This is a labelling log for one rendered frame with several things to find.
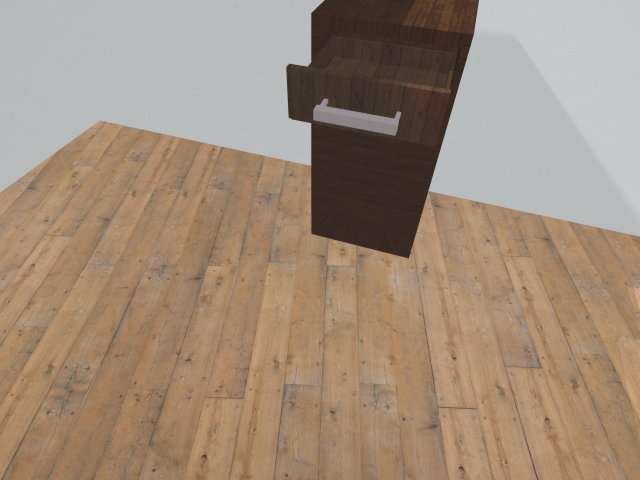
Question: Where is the handle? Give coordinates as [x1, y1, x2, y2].
[313, 98, 401, 136]

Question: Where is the drawer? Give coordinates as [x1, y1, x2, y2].
[286, 36, 457, 147]

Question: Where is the cabinet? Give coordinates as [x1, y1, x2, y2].
[311, 0, 479, 258]

